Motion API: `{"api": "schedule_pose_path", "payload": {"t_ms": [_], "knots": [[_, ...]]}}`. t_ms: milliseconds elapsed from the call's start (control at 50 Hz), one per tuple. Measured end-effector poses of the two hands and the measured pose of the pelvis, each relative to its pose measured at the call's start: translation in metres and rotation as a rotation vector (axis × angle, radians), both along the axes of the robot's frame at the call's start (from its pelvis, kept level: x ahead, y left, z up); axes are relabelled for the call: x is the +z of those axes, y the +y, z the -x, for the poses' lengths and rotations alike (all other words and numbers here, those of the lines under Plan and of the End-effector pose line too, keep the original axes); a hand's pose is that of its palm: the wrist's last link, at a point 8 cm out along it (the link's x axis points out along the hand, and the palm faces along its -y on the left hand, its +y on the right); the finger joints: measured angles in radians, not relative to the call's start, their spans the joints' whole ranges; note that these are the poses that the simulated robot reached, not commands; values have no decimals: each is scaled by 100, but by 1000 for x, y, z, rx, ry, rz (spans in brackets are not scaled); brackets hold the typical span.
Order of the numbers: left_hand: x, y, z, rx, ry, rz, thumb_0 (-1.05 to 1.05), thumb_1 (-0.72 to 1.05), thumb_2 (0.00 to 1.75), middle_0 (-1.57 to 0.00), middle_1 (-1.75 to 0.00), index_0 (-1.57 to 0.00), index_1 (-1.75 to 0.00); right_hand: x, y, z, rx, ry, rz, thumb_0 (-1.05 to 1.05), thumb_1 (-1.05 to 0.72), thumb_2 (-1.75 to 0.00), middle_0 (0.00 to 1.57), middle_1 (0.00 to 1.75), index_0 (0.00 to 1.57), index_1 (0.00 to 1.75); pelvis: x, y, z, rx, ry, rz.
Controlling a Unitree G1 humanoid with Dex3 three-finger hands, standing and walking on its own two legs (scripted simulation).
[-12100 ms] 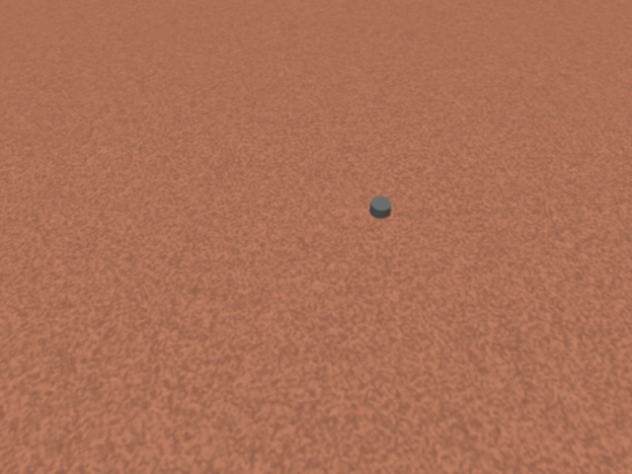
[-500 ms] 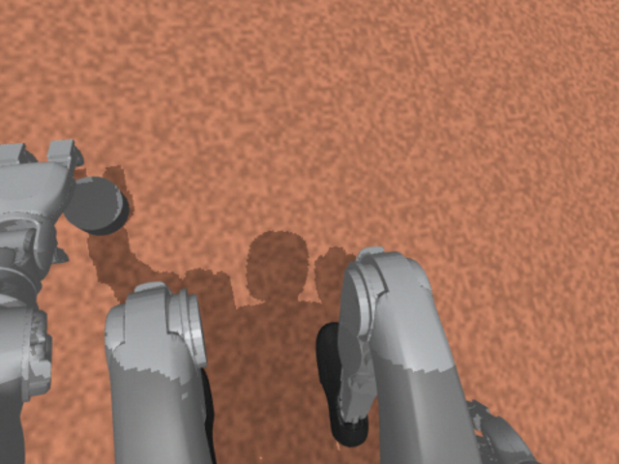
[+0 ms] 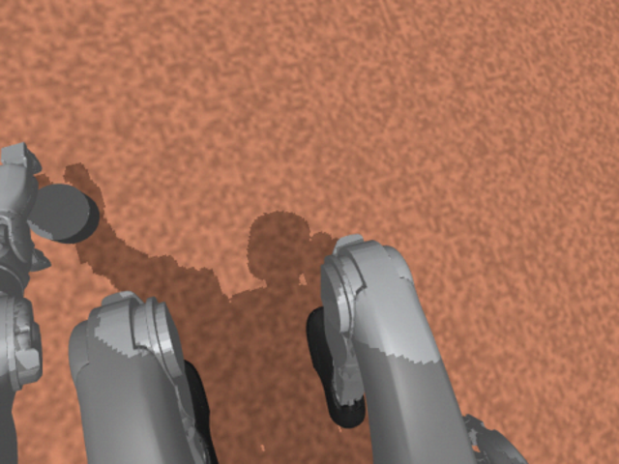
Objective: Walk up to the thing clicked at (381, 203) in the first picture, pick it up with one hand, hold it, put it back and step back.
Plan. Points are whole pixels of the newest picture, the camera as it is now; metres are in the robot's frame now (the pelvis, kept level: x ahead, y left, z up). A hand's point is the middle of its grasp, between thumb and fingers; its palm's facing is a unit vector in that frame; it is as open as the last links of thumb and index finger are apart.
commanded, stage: rest palm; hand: left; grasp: from above
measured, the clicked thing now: (64, 214) +0.47 +0.27 -0.30
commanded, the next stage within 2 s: close in 1.58 s
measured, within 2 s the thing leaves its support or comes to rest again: neither
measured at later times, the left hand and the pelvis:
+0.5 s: hand (58, 219) +0.45 +0.26 -0.23, palm faces -0.43 -0.07 -0.90, open 14.1 cm; pelvis +0.00 +0.01 -0.02, yaw -2 degrees
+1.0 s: hand (63, 223) +0.45 +0.27 -0.26, palm faces -0.48 -0.14 -0.86, open 14.1 cm; pelvis +0.01 +0.01 -0.02, yaw -5 degrees
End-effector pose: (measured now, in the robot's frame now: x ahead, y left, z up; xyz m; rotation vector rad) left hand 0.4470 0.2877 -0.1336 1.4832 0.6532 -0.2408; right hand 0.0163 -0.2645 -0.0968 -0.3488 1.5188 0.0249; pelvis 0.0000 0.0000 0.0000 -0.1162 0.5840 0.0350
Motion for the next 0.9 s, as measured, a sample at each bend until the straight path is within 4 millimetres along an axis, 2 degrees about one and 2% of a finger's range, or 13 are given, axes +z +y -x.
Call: {"api": "schedule_pose_path", "payload": {"t_ms": [80,160,280,360,420,520,640,780,900], "knots": [[-9,15,22,-44,28,50,0,-52,97,-7,-107,-9,-106,-2,-2,-12,42,-7,18,0,-91,-90,20,30,20,30,-3,0,2,8,-14,6],[-7,11,31,-154,-57,97,0,-51,97,-8,-108,-9,-106,1,-5,-32,79,-30,57,1,-91,-90,20,30,20,30,-4,3,1,15,-20,15],[-15,-4,29,-208,-96,107,0,-53,98,-8,-104,-8,-103,11,-7,-66,139,-126,110,0,-91,-90,20,30,20,30,-7,8,0,16,-28,27],[-25,-13,18,-212,-116,93,0,-53,100,-8,-101,-7,-102,17,-6,-74,168,-174,130,0,-91,-90,20,30,20,30,-11,10,1,9,-33,40],[-33,-19,9,-200,-136,79,0,-53,100,-8,-101,-7,-101,17,-5,-68,183,-161,124,0,-91,-90,20,30,20,30,-14,10,1,6,-31,44],[-45,-26,-6,-163,-131,51,0,-51,98,-7,-101,-7,-101,13,-1,-45,179,-94,78,0,-91,-90,20,30,20,30,-19,9,-2,-3,-26,48],[-57,-20,-23,-75,-116,35,0,-49,96,-7,-102,-8,-101,8,6,-12,144,1,13,0,-90,-90,20,30,20,30,-22,8,-6,-16,-22,51],[-72,-8,-16,-30,-34,48,0,-49,95,-7,-103,-7,-101,6,15,13,114,89,-35,0,-91,-90,20,30,20,30,-21,6,-9,-22,-27,55],[-76,-9,-9,-75,-40,113,0,-49,95,-7,-102,-8,-101,12,17,14,142,99,-26,0,-91,-90,20,30,20,30,-22,7,-7,-27,-52,69]]}}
